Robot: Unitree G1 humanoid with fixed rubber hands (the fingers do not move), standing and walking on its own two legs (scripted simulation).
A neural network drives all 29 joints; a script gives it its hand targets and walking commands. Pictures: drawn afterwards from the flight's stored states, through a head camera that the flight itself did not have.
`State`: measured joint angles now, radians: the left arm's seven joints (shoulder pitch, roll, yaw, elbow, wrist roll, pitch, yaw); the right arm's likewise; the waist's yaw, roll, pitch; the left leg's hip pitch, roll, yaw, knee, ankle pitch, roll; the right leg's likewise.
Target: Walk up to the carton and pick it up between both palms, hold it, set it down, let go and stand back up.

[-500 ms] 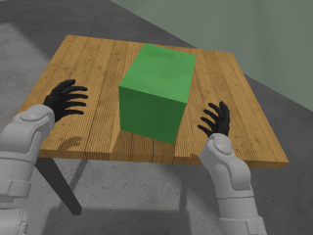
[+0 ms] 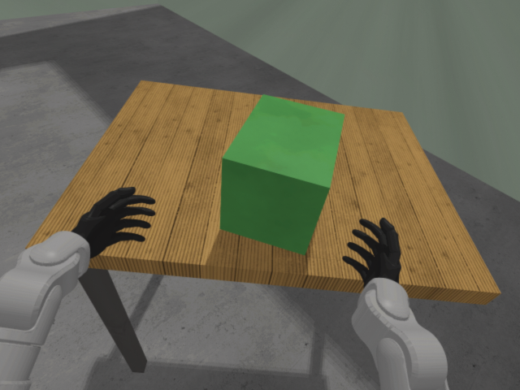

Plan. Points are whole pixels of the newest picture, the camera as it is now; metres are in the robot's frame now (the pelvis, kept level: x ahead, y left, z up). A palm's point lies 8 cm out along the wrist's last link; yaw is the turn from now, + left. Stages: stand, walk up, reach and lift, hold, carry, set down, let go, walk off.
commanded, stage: set down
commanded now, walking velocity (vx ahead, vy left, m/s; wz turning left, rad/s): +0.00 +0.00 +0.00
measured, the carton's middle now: (283, 171) +0.50 -0.01 +0.09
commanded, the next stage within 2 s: let go in 2.00 s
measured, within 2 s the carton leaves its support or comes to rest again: neither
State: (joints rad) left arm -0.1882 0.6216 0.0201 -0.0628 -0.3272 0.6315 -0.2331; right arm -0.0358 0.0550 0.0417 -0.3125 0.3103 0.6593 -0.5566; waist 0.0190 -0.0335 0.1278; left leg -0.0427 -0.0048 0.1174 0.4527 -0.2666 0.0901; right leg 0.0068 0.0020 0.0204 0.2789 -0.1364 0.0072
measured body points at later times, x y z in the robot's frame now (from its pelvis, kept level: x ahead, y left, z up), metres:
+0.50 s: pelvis +0.02 +0.00 +0.00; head +0.02 +0.03 +0.45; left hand +0.26 +0.25 +0.07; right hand +0.25 -0.16 +0.08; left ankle +0.01 +0.04 -0.74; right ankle +0.02 -0.16 -0.74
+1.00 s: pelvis +0.04 -0.03 +0.00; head +0.07 -0.02 +0.45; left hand +0.22 +0.24 +0.03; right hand +0.23 -0.18 +0.02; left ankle +0.01 +0.04 -0.74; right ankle +0.02 -0.17 -0.74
